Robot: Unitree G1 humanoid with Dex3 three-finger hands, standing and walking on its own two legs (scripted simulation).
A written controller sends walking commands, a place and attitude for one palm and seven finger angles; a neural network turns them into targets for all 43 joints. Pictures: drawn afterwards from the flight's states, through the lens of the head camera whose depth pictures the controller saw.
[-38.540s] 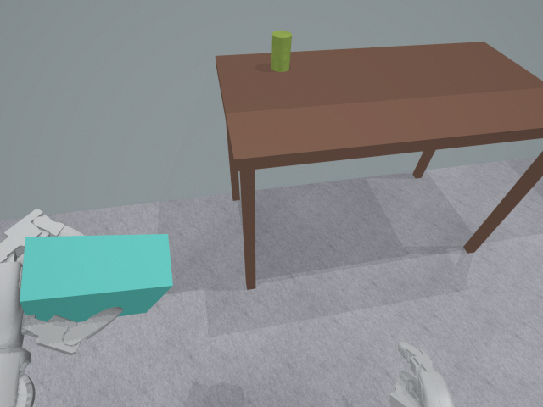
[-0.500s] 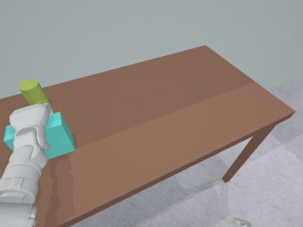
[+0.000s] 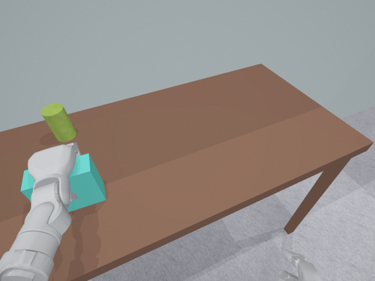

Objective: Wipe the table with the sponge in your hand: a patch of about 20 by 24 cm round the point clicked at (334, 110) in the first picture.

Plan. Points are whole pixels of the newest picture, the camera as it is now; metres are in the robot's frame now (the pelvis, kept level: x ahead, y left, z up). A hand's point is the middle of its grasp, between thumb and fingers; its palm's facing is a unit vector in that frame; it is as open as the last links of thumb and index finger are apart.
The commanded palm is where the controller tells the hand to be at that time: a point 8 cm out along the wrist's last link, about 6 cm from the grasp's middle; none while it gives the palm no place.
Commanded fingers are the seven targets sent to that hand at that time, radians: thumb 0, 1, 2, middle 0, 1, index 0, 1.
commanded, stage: wipe back along the first lane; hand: left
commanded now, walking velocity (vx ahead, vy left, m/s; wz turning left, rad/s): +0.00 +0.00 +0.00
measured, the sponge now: (71, 191) +0.31 +0.32 -0.01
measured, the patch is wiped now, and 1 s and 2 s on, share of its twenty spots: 1.00 1.00 1.00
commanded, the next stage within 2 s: lift the sponge slowly off the table in 0.74 s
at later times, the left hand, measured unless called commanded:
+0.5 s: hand (66, 197) +0.27 +0.29 +0.05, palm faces +0.00 -0.07 -1.00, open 10.1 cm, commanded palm +0.22 +0.27 +0.09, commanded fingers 0.00 0.10 1.30 -1.20 -1.60 -1.20 -1.60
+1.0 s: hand (71, 211) +0.24 +0.27 +0.05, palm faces +0.00 -0.09 -1.00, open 10.0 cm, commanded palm +0.20 +0.26 +0.11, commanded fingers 0.00 0.10 1.30 -1.20 -1.60 -1.20 -1.60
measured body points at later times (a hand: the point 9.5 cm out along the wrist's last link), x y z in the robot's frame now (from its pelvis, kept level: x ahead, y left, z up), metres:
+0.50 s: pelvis +0.00 +0.00 +0.00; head -0.02 -0.03 +0.45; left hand +0.26 +0.29 +0.10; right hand +0.22 -0.22 -0.08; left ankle +0.02 +0.07 -0.73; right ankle -0.04 -0.11 -0.73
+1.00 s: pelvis -0.01 -0.02 +0.00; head -0.04 -0.05 +0.45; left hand +0.23 +0.27 +0.10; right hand +0.22 -0.23 -0.08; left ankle +0.02 +0.07 -0.73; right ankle -0.04 -0.11 -0.73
